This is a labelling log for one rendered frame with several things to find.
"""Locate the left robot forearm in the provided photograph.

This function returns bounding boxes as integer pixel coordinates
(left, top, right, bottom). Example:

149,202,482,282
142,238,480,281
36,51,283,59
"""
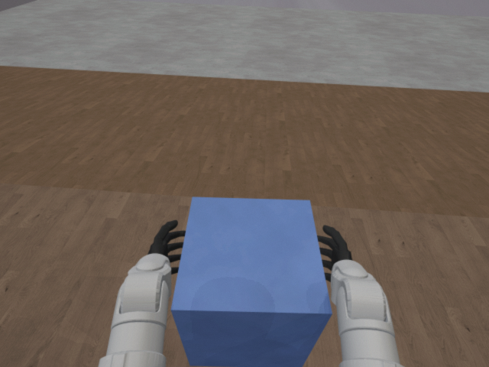
98,253,171,367

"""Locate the right robot hand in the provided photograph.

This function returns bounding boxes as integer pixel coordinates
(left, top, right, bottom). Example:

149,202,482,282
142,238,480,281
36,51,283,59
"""
317,225,353,282

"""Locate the right robot forearm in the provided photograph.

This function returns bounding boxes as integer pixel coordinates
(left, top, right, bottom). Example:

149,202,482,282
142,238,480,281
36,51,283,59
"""
331,260,404,367

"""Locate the left robot hand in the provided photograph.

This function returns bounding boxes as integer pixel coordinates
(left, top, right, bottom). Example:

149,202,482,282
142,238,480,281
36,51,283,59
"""
148,220,186,274

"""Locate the carton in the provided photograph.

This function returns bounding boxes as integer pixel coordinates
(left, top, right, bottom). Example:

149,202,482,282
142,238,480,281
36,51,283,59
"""
171,197,332,367

